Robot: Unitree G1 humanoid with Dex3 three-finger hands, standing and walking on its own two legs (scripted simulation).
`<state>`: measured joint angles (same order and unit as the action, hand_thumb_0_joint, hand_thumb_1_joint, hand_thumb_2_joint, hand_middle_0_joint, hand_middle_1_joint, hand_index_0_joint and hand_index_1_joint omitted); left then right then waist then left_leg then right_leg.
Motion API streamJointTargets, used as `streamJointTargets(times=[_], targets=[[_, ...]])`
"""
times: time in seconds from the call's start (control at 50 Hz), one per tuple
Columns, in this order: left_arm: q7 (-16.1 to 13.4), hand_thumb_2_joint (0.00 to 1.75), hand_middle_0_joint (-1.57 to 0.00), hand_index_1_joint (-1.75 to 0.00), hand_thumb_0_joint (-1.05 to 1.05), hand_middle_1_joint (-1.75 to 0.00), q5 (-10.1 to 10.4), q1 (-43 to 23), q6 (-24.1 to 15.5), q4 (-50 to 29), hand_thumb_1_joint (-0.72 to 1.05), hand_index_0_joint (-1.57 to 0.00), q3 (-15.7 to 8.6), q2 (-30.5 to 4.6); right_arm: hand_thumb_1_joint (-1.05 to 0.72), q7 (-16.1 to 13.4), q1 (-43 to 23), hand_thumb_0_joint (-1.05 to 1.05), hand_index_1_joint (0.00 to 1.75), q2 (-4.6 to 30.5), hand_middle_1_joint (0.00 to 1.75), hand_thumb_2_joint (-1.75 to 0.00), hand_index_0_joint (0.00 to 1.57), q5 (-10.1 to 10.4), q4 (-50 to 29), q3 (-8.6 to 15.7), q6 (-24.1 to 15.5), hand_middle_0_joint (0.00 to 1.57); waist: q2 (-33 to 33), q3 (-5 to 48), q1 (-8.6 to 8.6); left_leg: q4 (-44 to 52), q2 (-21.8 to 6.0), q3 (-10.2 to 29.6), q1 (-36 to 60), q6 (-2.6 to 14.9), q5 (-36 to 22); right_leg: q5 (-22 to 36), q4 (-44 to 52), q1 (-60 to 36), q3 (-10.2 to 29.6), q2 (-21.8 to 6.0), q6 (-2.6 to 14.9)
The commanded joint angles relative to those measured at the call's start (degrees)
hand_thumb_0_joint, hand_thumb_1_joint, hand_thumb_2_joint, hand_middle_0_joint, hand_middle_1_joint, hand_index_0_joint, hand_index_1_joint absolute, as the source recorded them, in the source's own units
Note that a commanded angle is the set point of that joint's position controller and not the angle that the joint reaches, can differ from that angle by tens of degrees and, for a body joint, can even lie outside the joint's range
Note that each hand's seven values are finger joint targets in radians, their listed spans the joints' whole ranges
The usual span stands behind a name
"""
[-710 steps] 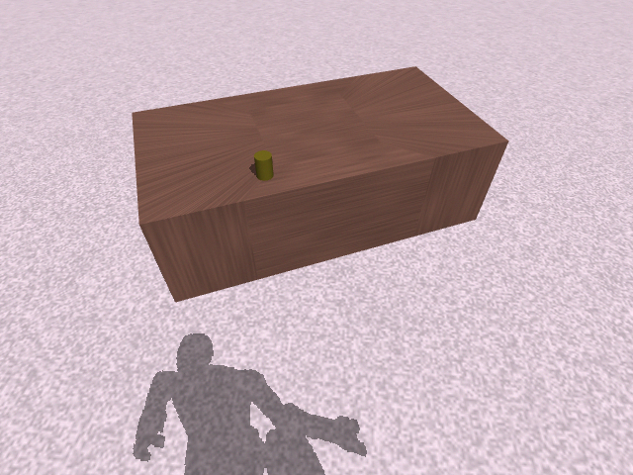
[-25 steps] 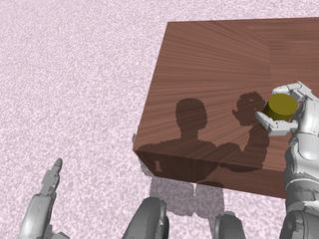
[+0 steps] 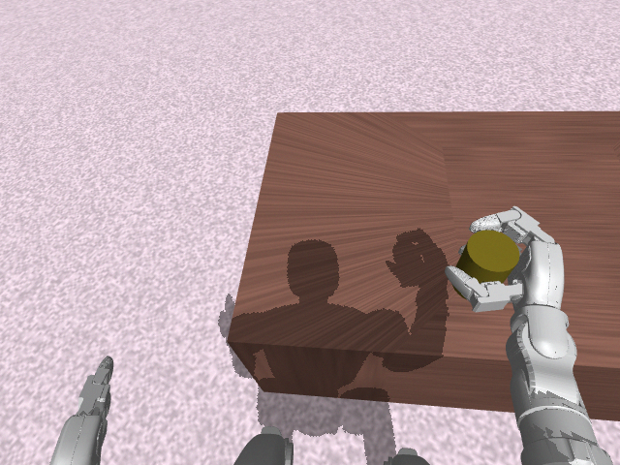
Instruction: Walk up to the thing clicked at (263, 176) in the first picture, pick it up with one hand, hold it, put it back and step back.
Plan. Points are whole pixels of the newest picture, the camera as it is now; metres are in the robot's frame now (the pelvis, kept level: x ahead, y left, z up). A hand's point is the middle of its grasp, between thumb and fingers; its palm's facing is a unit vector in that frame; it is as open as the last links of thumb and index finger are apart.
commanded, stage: lift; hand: right
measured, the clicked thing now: (482, 267) +0.39 -0.18 +0.02
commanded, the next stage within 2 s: hold in 0.70 s
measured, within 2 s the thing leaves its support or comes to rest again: neither
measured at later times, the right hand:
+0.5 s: hand (492, 267) +0.36 -0.17 +0.07, palm faces +0.16 +0.99 -0.01, open 8.9 cm
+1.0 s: hand (503, 272) +0.34 -0.17 +0.09, palm faces +0.15 +0.99 -0.01, open 8.9 cm
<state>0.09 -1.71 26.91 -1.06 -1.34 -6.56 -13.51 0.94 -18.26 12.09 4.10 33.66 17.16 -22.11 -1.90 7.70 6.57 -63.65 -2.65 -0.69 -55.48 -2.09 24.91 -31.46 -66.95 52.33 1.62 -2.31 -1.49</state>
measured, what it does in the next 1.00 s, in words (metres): stands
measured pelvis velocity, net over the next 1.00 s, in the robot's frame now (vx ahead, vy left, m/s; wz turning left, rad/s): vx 0.01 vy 0.00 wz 0.00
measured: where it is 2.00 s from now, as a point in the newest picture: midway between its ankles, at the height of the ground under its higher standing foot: outside the picture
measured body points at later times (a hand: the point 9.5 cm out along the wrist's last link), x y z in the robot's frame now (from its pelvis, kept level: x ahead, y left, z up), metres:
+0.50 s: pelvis +0.01 +0.00 +0.03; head +0.07 -0.01 +0.47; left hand +0.16 +0.27 +0.01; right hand +0.35 -0.22 +0.07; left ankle +0.05 +0.14 -0.65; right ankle +0.01 -0.13 -0.65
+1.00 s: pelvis +0.01 +0.00 +0.04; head +0.05 -0.01 +0.49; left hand +0.16 +0.27 +0.01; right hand +0.33 -0.22 +0.10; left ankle +0.05 +0.14 -0.65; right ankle +0.01 -0.13 -0.65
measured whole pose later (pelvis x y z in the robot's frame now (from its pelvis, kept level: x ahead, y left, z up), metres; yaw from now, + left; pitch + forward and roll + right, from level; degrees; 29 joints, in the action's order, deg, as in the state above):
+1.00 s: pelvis +0.01 +0.00 +0.04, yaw +0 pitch +9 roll +0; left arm -1.8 0.4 22.6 0.2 11.1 -7.1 -12.1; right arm 0.5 -6.0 9.5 7.1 20.6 10.7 -18.4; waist -1.0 4.6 2.7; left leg -52.4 -3.0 -0.2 -40.0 -2.1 21.4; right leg -27.0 -54.1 36.2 0.5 -1.8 -1.5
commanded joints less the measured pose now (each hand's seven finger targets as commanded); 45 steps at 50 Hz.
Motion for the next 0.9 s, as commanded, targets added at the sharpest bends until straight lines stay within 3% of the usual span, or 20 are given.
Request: streamJointTargets(times=[0.0,0.04,0.06,0.08,0.12,0.18,0.26,0.36,0.42,0.44,0.5,0.56,0.62,0.68,0.74,0.76,0.82,0.84,0.86,0.88], targets=[[-1.18,0.05,-0.04,-0.04,0.00,-0.04,0.43,2.13,-2.39,-7.00,-0.56,-0.03,-5.55,-7.51,-0.21,-0.01,-14.34,0.00,1.46,7.13,1.46,-1.32,1.36,0.85,-14.28,-0.03,-3.58,1.31,5.41,18.52,-0.39,8.59,2.50,-1.05,16.11,2.27,-13.08,15.32,12.32,-10.93,-1.77,2.01,1.23],[-1.19,0.05,-0.04,-0.04,0.00,-0.04,0.54,0.66,-2.42,-7.93,-0.56,-0.03,-5.29,-8.00,-0.22,0.11,-12.03,0.00,1.46,6.22,1.46,-1.31,1.36,1.35,-14.04,-0.12,-3.25,1.32,2.71,18.06,-1.04,9.63,2.44,-1.08,17.76,2.10,-12.33,14.27,12.92,-9.96,-1.68,2.13,1.50],[-1.08,0.05,-0.04,-0.04,0.00,-0.04,0.58,-0.20,-2.52,-8.05,-0.56,-0.03,-3.17,-6.41,-0.23,0.24,-12.03,0.00,1.46,5.22,1.46,-1.32,1.37,1.57,-14.67,-1.06,-3.13,1.32,2.52,16.77,-1.30,10.39,2.46,-1.11,17.86,1.99,-10.99,12.75,13.46,-9.64,-1.74,2.01,1.54],[-1.13,0.05,-0.04,-0.04,0.00,-0.04,0.67,-0.71,-2.53,-8.44,-0.56,-0.03,-2.88,-5.67,-0.22,0.04,-15.12,0.00,1.46,6.57,1.46,-1.32,1.36,1.77,-19.05,-0.63,-3.71,1.32,3.91,17.94,-1.36,10.88,2.23,-0.75,18.83,1.99,-9.77,11.17,13.88,-10.17,-1.78,2.01,1.56],[-1.86,0.05,-0.04,-0.04,0.00,-0.04,0.99,-0.64,-2.43,-6.74,-0.56,-0.03,-7.00,-9.42,-0.24,-0.19,-11.59,0.00,1.44,6.79,1.44,-1.30,1.36,1.92,-16.60,-0.45,-3.13,1.32,2.44,16.82,-0.72,11.85,2.32,-0.72,18.86,1.86,-9.35,10.42,14.69,-11.03,-1.79,1.92,1.66],[-2.12,0.05,-0.04,-0.04,0.00,-0.04,1.12,-0.04,-2.50,-5.09,-0.55,-0.03,-7.19,-9.21,-0.22,-0.40,-11.30,0.00,1.45,6.57,1.45,-1.31,1.35,2.24,-19.84,-0.92,-2.98,1.31,2.11,17.09,-0.93,12.65,2.24,-0.72,20.24,1.65,-11.16,12.17,15.05,-12.56,-2.02,1.98,1.81],[-1.77,0.05,-0.04,-0.04,0.00,-0.04,1.17,-1.39,-2.47,-4.38,-0.56,-0.03,-2.37,-4.86,-0.19,-0.29,-8.89,0.00,1.46,4.79,1.46,-1.31,1.36,2.42,-19.61,-2.21,-2.95,1.31,1.04,16.62,-2.11,12.98,1.89,-0.50,22.46,1.53,-13.62,14.84,15.01,-12.47,-2.31,2.16,1.89],[-2.47,0.05,-0.04,-0.04,0.00,-0.04,1.43,-1.69,-1.93,-3.54,-0.55,-0.03,-5.75,-8.27,-0.20,-0.52,-7.85,0.00,1.46,5.84,1.46,-1.32,1.35,2.37,-21.87,-2.37,-2.17,1.31,2.39,16.04,-1.96,13.88,1.97,-0.75,22.40,1.74,-13.62,15.09,17.20,-15.44,-2.20,2.00,1.63],[-2.41,0.05,-0.04,-0.04,0.00,-0.04,1.53,-1.68,-1.77,-2.54,-0.55,-0.04,-5.05,-7.10,-0.22,-0.78,-7.56,0.00,1.46,5.38,1.46,-1.32,1.36,2.72,-22.96,-2.40,-2.21,1.32,2.12,15.53,-2.56,14.31,2.00,-1.15,23.45,1.70,-14.03,15.98,17.93,-16.17,-2.06,1.97,1.43],[-2.17,0.05,-0.04,-0.05,0.00,-0.04,1.51,-0.52,-1.63,-0.35,-0.56,-0.03,-3.55,-5.29,-0.22,-0.65,-6.48,0.00,1.45,5.09,1.45,-1.31,1.35,2.75,-22.25,-2.80,-1.99,1.31,3.47,14.10,-3.14,14.49,1.76,-0.92,23.73,1.70,-14.71,16.53,17.81,-15.78,-2.55,2.25,1.42],[-2.36,0.05,-0.04,-0.04,0.00,-0.04,1.62,-2.82,-1.72,-2.36,-0.55,-0.04,-5.29,-7.52,-0.21,-0.57,-6.85,0.00,1.44,5.00,1.44,-1.30,1.34,2.93,-23.08,-3.10,-1.86,1.30,2.44,14.58,-2.37,14.73,1.84,-1.13,23.73,1.75,-15.01,17.26,18.43,-17.08,-2.15,1.91,1.41],[-2.04,0.05,-0.04,-0.05,0.00,-0.04,1.73,-2.98,-1.65,-1.59,-0.56,-0.04,-2.40,-4.39,-0.23,-0.38,-6.17,0.00,1.44,3.41,1.44,-1.31,1.35,2.95,-23.29,-4.29,-1.91,1.30,2.42,13.38,-3.13,15.08,1.83,-1.28,23.90,1.80,-13.75,16.41,19.28,-16.87,-1.88,1.85,1.27],[-2.60,0.05,-0.04,-0.05,0.00,-0.04,1.79,-3.28,-1.55,-2.24,-0.55,-0.04,-5.22,-7.39,-0.23,-0.49,-5.05,0.00,1.44,4.62,1.44,-1.31,1.34,2.97,-22.83,-3.66,-1.66,1.30,1.02,14.32,-2.51,16.34,1.77,-1.08,25.56,1.56,-14.02,15.74,19.53,-18.00,-2.34,2.01,1.61],[-2.41,0.05,-0.04,-0.05,0.00,-0.04,1.86,-2.32,-1.53,-0.32,-0.56,-0.04,-3.63,-5.41,-0.24,-0.19,-5.28,0.00,1.45,4.08,1.45,-1.32,1.35,3.26,-24.86,-4.10,-1.41,1.31,3.12,13.79,-3.12,16.22,1.66,-1.13,25.58,1.67,-15.42,17.85,19.97,-19.11,-2.44,2.04,1.31],[-2.59,0.05,-0.04,-0.05,0.00,-0.05,1.94,-2.86,-1.56,-0.27,-0.55,-0.04,-4.96,-6.80,-0.24,-0.40,-4.71,0.00,1.45,4.38,1.45,-1.32,1.35,3.27,-24.86,-3.94,-0.99,1.30,1.53,13.38,-2.60,16.81,1.72,-1.31,25.89,1.58,-15.10,17.33,20.58,-19.36,-2.26,1.94,1.45],[-2.39,0.05,-0.04,-0.05,0.00,-0.05,1.98,-4.38,-1.75,-2.05,-0.55,-0.04,-3.34,-5.79,-0.24,-0.37,-4.59,0.00,1.45,4.13,1.45,-1.31,1.35,3.39,-24.95,-4.08,-0.97,1.31,1.32,13.21,-3.16,17.43,1.62,-1.23,26.82,1.47,-14.68,16.70,20.71,-19.32,-2.38,2.00,1.54],[-2.58,0.04,-0.04,-0.05,0.00,-0.05,2.10,-3.27,-1.26,2.61,-0.54,-0.04,-5.07,-6.61,-0.22,-0.56,-3.58,0.00,1.45,4.57,1.45,-1.31,1.35,3.32,-24.35,-4.00,-0.74,1.30,3.40,10.67,-3.64,17.53,1.72,-1.26,25.16,1.81,-12.89,15.39,22.14,-19.13,-2.20,1.91,1.25],[-2.34,0.04,-0.04,-0.05,0.00,-0.05,2.12,-3.86,-1.41,2.85,-0.54,-0.04,-4.11,-5.75,-0.20,-0.38,-2.76,0.00,1.44,3.57,1.44,-1.31,1.34,3.39,-24.39,-4.80,-0.62,1.29,3.58,8.88,-3.89,17.69,1.76,-1.32,24.21,1.86,-10.87,13.16,22.68,-18.25,-1.96,1.71,1.23],[-2.50,0.04,-0.04,-0.05,0.00,-0.05,2.13,-4.40,-1.66,2.26,-0.54,-0.04,-5.44,-6.88,-0.18,-0.21,-3.54,0.00,1.44,3.07,1.44,-1.31,1.33,3.39,-25.50,-5.51,-0.71,1.29,2.71,10.93,-3.08,17.33,1.76,-1.36,24.52,1.84,-11.93,14.16,22.68,-19.56,-1.48,1.48,1.16],[-2.47,0.04,-0.04,-0.05,0.00,-0.05,2.10,-5.01,-1.77,1.93,-0.54,-0.04,-4.90,-6.56,-0.17,-0.29,-3.36,0.00,1.44,3.67,1.44,-1.32,1.33,3.54,-26.16,-5.02,-0.78,1.28,2.37,11.64,-3.69,17.79,1.64,-1.27,26.06,1.72,-12.91,15.08,22.29,-19.87,-1.89,1.70,1.23]])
